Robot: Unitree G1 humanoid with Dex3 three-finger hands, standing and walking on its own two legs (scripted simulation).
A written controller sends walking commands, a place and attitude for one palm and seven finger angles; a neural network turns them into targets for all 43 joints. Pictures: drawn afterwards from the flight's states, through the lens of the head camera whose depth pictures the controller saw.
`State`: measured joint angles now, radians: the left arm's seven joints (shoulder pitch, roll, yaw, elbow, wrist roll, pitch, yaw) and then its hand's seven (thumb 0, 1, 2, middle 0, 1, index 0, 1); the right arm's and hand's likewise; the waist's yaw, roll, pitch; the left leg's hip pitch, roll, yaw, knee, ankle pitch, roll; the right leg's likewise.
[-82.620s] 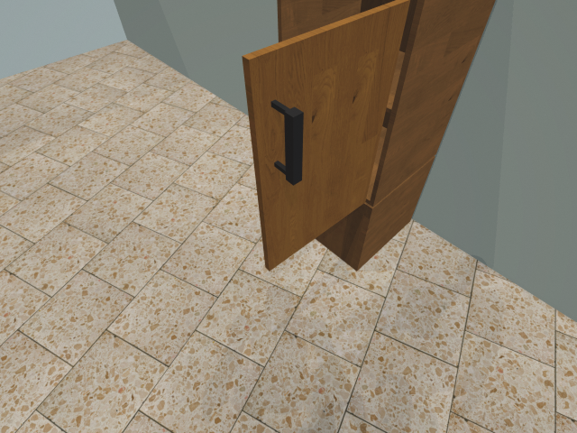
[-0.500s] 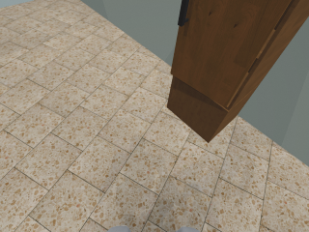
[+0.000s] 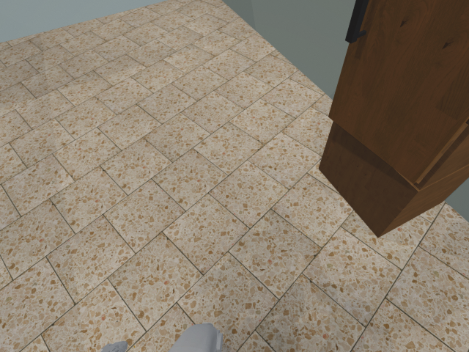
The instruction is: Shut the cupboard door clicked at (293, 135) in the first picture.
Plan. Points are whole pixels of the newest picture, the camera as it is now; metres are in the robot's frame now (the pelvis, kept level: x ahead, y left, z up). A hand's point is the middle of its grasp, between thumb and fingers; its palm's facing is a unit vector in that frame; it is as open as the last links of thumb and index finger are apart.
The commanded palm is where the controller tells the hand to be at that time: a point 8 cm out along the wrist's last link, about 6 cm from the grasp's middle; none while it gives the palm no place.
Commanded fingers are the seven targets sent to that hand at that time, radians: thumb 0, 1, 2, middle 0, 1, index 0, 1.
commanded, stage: walk to a spot facing it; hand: left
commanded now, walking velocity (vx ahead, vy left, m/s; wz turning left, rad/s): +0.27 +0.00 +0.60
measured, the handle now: (364, 11) +0.93 -0.35 +0.09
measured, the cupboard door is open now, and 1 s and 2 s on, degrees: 7 7 7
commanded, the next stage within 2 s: turn to face it in 1.12 s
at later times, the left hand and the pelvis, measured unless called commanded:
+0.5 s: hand out of the picture +0.06 +0.28 -0.17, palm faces +0.32 -0.92 -0.22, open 7.4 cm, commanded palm none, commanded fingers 0.00 0.90 0.90 -0.20 -0.30 -0.20 -0.30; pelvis +0.08 +0.07 +0.00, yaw +17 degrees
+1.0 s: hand (121, 284) +0.27 +0.27 -0.16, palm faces +0.51 -0.83 -0.23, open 7.2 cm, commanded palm none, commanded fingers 0.00 0.90 0.90 -0.20 -0.30 -0.20 -0.30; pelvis +0.31 +0.07 +0.01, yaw +31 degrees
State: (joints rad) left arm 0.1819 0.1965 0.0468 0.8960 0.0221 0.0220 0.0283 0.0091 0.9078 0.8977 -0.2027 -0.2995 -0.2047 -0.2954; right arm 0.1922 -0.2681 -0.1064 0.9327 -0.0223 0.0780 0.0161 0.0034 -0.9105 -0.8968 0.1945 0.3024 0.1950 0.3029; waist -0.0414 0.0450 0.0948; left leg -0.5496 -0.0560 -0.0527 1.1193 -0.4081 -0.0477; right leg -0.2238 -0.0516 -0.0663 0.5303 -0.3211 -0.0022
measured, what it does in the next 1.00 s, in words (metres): walks ahead, turning left: left foot, then right foot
